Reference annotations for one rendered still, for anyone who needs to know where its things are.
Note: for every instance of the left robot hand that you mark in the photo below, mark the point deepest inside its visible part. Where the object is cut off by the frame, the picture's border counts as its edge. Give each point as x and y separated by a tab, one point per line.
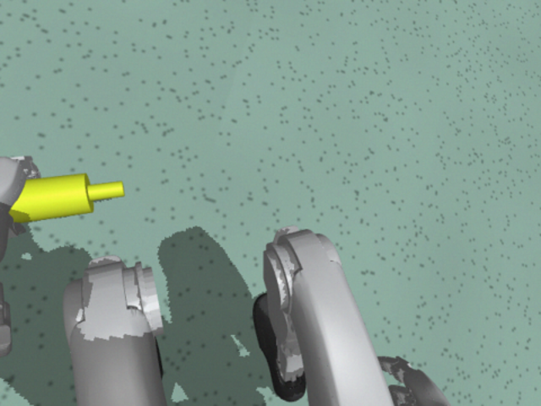
13	173

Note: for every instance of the right robot hand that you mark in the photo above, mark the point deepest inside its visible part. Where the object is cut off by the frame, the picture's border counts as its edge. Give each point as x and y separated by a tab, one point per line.
419	389

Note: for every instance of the bottle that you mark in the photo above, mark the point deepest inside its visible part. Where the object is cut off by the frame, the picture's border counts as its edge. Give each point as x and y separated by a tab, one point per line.
61	196

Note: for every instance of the right robot foot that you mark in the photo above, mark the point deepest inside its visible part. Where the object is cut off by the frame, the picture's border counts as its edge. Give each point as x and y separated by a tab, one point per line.
286	390

